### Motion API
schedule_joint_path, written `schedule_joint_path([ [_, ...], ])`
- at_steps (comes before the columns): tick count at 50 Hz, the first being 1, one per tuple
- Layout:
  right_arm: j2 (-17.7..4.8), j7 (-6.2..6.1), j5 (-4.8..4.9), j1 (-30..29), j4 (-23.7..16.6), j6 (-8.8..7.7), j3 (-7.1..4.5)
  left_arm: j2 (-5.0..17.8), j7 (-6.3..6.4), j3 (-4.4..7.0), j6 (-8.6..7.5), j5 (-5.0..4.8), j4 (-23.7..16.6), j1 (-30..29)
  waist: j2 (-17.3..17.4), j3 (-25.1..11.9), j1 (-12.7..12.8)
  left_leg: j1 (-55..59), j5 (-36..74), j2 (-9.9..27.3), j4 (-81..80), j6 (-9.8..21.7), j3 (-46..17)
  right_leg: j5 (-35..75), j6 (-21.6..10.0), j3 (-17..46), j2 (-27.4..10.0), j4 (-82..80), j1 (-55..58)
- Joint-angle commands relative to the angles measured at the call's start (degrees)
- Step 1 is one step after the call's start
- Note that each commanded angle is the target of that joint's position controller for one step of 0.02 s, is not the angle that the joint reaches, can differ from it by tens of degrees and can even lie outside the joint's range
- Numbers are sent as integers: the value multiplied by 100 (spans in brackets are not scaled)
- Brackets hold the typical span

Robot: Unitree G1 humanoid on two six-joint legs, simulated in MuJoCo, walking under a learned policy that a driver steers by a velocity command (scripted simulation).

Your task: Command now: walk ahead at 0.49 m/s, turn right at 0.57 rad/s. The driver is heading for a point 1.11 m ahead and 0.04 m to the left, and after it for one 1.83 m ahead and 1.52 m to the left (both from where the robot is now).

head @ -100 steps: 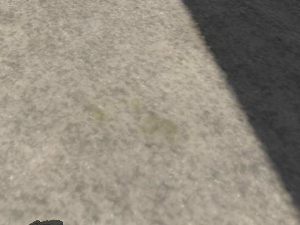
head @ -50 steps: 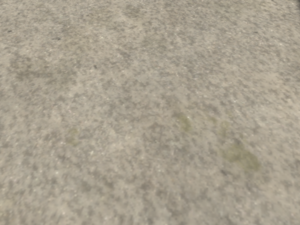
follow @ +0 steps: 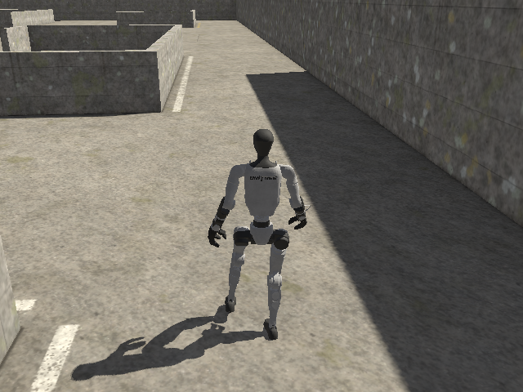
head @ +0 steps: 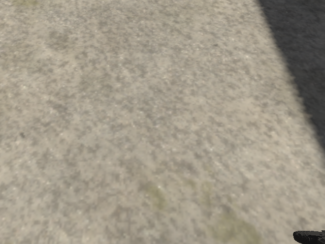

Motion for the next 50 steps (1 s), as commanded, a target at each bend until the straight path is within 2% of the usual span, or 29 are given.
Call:
schedule_joint_path([
  [1, -269, 57, 87, -541, -459, -110, -43, 1005, 82, 267, -25, -62, -295, 64, -526, -174, 78, 1146, 760, -481, -864, -54, 342, 553, -705, 1017, -1171, -535, -767],
  [5, -549, 160, 157, -668, -543, -200, -162, 932, 117, 252, 75, -65, -218, 233, -744, -262, 13, 1260, -10, -605, -1487, 144, 113, 481, -586, 1763, -1445, 204, 140],
  [7, -691, 141, 170, -49, -408, -243, -268, 842, 111, 230, 114, -38, -252, 97, -902, -446, -359, 2145, -289, -611, -1822, 419, 245, 813, -403, 1851, -1349, 729, 138],
  [8, -884, 102, 86, 611, -322, -275, -350, 560, 84, 124, 88, 14, -288, 96, -752, -1009, -679, 3288, -279, -180, -1766, 730, -4, 932, -217, 1517, -1093, 1670, -113],
  [9, -1307, 61, -64, 1367, -247, -270, -450, 192, 69, 4, 37, -1, -381, 538, 236, -1905, -748, 5365, -674, 1042, -1702, 1439, -1637, -107, 170, 786, -458, 3447, -1571],
  [10, -1296, 125, 56, 1878, 59, -176, -511, 257, 79, -50, -8, -85, -401, 950, 1684, -2300, -704, 6160, -2075, 1826, -2265, 2028, -3763, -2230, 400, 334, -222, 4849, -2940],
  [11, -811, 140, 151, 1688, -15, -143, -384, 755, 81, 57, -11, -130, -320, 692, 936, -1562, -811, 5652, -2962, 1677, -2504, 1855, -3622, -1951, 446, 492, -571, 5372, -3463],
  [12, -596, 128, 135, 1437, -33, -91, -318, 873, 78, 88, 5, -87, -408, 108, 429, -873, -863, 4971, -2696, 1402, -2565, 1647, -2777, -1481, 485, 293, -752, 5490, -3553],
  [13, -522, 133, 84, 1196, -21, -59, -277, 800, 72, 79, -11, -8, -523, -259, 155, -408, -777, 4289, -2031, 1150, -2706, 1592, -2182, -1166, 494, 161, -882, 5261, -3502],
  [14, -414, 130, 56, 1055, 16, -58, -234, 719, 53, 91, -24, 35, -570, -415, 178, -178, -651, 3856, -1467, 949, -2844, 1572, -1756, -928, 491, 136, -1052, 4939, -3366],
  [15, -366, 134, 34, 978, 42, -64, -211, 605, 24, 73, -23, 17, -571, -371, 318, -99, -520, 3528, -1109, 783, -2983, 1536, -1434, -817, 493, 57, -1156, 4705, -3107],
  [17, -366, 155, 108, 969, 142, -90, -215, 388, -12, 12, -4, 19, -530, -303, 454, -129, -413, 3269, -561, 655, -3177, 1617, -997, -737, 540, -174, -1234, 4223, -2881],
  [20, -651, 144, 165, 1036, 277, -84, -292, 208, -50, -97, -47, 96, -654, -767, 323, -86, -492, 3150, 26, 639, -3377, 1708, -504, -108, 618, -367, -1349, 3132, -2780],
  [22, -772, 135, 195, 1096, 353, -42, -315, 149, -95, -145, -100, 83, -700, -1125, 288, -70, -610, 3054, 122, 527, -3410, 1610, -154, 527, 618, -492, -1288, 2312, -2456],
  [25, -902, 137, 256, 1415, 534, 18, -334, 245, -147, -130, -138, 24, -807, -1618, 317, -29, -783, 3148, 34, 585, -3369, 1505, -13, 1056, 615, -597, -1133, 1600, -2072],
  [28, -985, 122, 302, 1580, 680, 95, -356, 384, -195, -80, -162, -2, -933, -1862, 341, 54, -739, 3545, 83, 827, -3183, 1374, -88, 807, 423, -581, -1075, 1194, -1955],
  [30, -1047, 93, 308, 1512, 726, 164, -365, 533, -195, 7, -177, 20, -850, -1492, 328, -131, -416, 3664, 888, 797, -2658, 1206, 53, 645, 239, -740, -926, 868, -1249],
  [31, -945, 80, 293, 1547, 741, 183, -321, 733, -157, 127, -165, 50, -649, -863, 210, -528, -113, 3536, 1621, 546, -1852, 1069, 305, 592, 97, -857, -791, 743, -308],
  [32, -711, 65, 203, 1537, 661, 174, -213, 1044, -97, 253, -146, 84, -459, 59, -58, -1191, 300, 2814, 1148, 267, -502, 846, 580, 605, -163, -325, -1313, 861, 1096],
  [33, -126, 83, 138, 2054, 453, 84, -11, 1683, -51, 390, -95, 183, -400, 626, -1473, -1961, 229, 561, -1323, -589, 1800, 396, 918, -162, -1020, 2152, -2852, 561, 3125],
  [34, -376, 82, 223, 1980, 541, -7, -58, 1300, -65, 296, -83, 111, -354, 799, -1542, -2193, 362, -167, -3218, -711, 2713, 410, 99, -996, -1208, 3408, -3107, -165, 3055],
  [35, -780, 109, 377, 1568, 445, -36, -191, 1030, -74, 191, -105, 79, -337, 464, -1136, -1312, 300, -613, -2862, -417, 3023, 492, -27, -1232, -947, 2633, -2962, -272, 2377],
  [36, -766, 105, 375, 1281, 388, -22, -191, 834, -83, 127, -121, 82, -366, 92, -897, -855, 133, -533, -2356, -163, 2839, 527, 113, -977, -768, 1897, -2725, -387, 1668],
  [37, -696, 92, 294, 1151, 388, 22, -200, 633, -105, 69, -149, 108, -361, -250, -743, -494, -36, -373, -1950, -6, 2549, 495, 159, -588, -672, 1378, -2484, -592, 1050],
  [38, -632, 83, 260, 1232, 426, 102, -224, 504, -119, 38, -200, 155, -354, -474, -868, -334, -230, -39, -1634, 141, 2339, 467, 106, -176, -582, 940, -2307, -789, 575],
  [40, -405, 86, 274, 1430, 535, 245, -200, 464, -127, 64, -309, 189, -267, -631, -854, -266, -410, 342, -1246, 154, 2268, 383, 97, 493, -578, 354, -2183, -1080, 113],
  [42, -337, 68, 267, 1290, 481, 307, -208, 538, -99, 108, -383, 217, -131, -595, -647, -135, -440, 152, -820, 124, 2031, 310, -23, 1106, -583, -110, -2176, -1208, 68],
  [46, -216, 134, 240, 774, 307, 263, -181, 636, -10, 134, -376, 200, 74, -503, -491, 20, -315, 6, 336, 21, 780, 307, 36, 1681, -436, -889, -2047, -1283, 315],
  [50, -43, 285, 228, -49, -24, 243, -87, 829, 55, 178, -293, 142, 299, -141, -328, 306, 31, -12, 725, -34, -237, 446, 471, 1800, -342, -1292, -2182, -1310, 747],
])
